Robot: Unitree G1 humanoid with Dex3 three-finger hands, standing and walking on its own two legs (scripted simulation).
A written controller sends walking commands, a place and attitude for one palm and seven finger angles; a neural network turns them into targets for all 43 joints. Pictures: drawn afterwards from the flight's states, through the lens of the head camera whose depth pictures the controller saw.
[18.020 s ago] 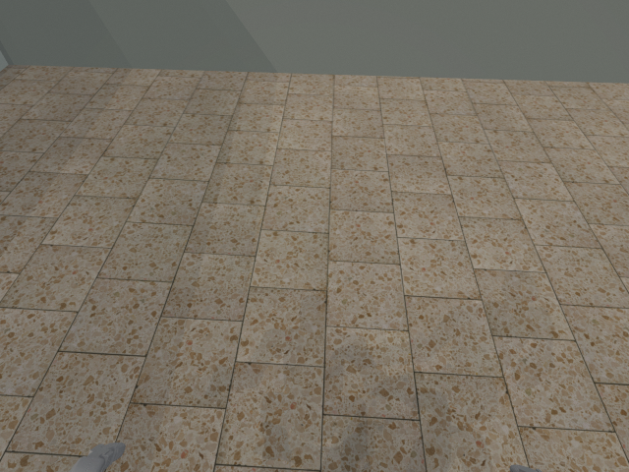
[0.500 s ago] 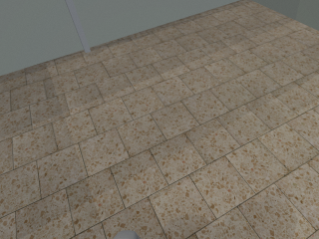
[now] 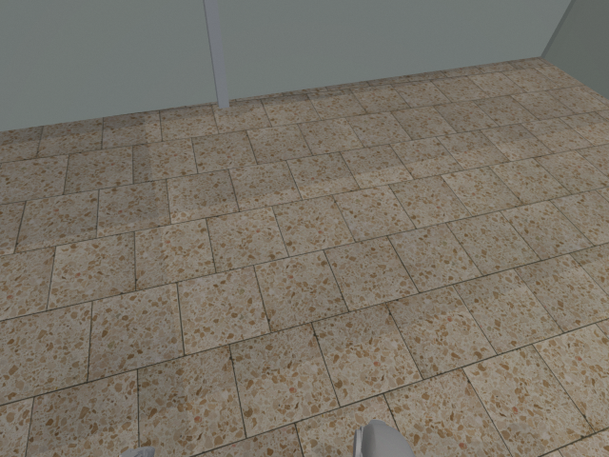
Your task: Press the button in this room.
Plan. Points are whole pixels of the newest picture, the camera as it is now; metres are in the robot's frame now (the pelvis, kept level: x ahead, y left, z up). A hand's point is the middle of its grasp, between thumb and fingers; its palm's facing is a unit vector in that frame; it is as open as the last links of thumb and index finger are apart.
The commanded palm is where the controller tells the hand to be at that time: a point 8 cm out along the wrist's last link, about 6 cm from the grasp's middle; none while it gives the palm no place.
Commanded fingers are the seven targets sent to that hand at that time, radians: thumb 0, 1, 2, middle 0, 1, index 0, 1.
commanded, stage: turn or walk to find it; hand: left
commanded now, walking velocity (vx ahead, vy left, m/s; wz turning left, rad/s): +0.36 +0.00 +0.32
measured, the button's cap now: out of the picture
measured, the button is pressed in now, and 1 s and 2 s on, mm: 0 0 0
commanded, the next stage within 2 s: none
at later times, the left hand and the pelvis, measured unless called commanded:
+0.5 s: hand (216, 452) +0.16 +0.13 -0.16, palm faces +0.25 -0.94 -0.25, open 7.3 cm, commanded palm none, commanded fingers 0.00 0.90 0.90 -0.20 -0.30 -0.20 -0.30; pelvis +0.21 -0.06 +0.00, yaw +11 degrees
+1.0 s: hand (191, 300) +0.41 +0.22 -0.17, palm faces +0.28 -0.94 -0.18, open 7.4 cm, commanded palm none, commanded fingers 0.00 0.90 0.90 -0.20 -0.30 -0.20 -0.30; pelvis +0.40 +0.03 +0.00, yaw +13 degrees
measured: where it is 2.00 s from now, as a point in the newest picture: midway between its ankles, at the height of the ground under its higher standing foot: (281, 285)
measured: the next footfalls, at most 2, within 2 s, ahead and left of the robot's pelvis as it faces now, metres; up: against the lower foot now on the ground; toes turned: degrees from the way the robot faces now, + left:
right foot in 0.16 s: +0.23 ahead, -0.14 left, +0.00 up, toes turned -4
left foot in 0.70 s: +0.40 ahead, +0.13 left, +0.00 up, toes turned +22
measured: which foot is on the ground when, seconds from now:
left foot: down 0.00-0.18, up 0.20-0.68, down 0.70-1.00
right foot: up 0.00-0.14, down 0.16-0.72, up 0.74-1.00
